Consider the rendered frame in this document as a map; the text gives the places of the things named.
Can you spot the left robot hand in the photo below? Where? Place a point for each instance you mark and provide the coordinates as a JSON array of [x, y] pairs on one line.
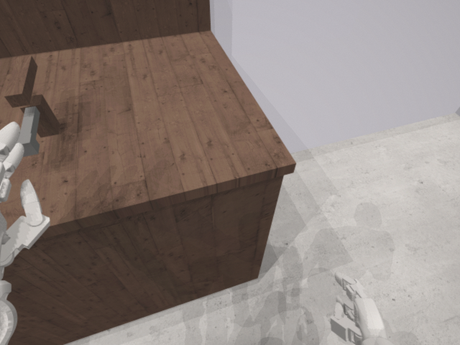
[[25, 231]]

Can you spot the counter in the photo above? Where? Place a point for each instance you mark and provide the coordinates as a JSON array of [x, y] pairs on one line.
[[158, 169]]

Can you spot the tap lever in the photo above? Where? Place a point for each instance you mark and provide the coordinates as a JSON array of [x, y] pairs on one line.
[[28, 131]]

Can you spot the right robot hand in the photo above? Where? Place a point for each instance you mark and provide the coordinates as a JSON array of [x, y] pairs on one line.
[[363, 319]]

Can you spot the left robot forearm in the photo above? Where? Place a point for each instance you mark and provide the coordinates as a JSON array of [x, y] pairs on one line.
[[8, 314]]

